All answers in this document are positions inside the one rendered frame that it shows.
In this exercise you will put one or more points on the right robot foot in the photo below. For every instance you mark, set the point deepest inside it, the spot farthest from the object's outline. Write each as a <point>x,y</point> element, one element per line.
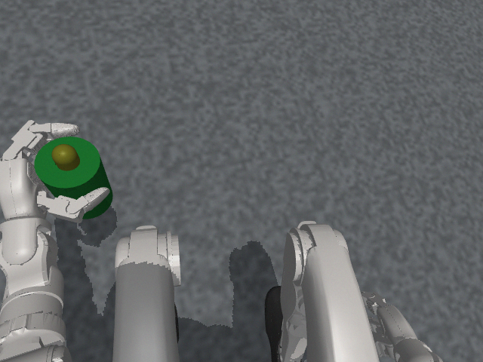
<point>273,320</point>

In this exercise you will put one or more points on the left robot arm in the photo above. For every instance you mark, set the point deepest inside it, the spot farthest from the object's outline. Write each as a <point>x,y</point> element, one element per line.
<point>31,325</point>

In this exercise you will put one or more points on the right robot hand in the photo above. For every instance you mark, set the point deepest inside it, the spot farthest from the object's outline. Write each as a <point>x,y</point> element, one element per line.
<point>391,326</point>

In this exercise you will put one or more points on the left robot hand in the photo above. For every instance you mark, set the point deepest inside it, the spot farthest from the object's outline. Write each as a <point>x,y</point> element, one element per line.
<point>22,193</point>

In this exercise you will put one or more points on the bottle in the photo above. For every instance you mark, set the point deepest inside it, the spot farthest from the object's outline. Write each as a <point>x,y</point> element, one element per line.
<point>72,167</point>

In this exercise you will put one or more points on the right robot arm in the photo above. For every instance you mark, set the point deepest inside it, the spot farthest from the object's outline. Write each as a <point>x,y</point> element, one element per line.
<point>414,350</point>

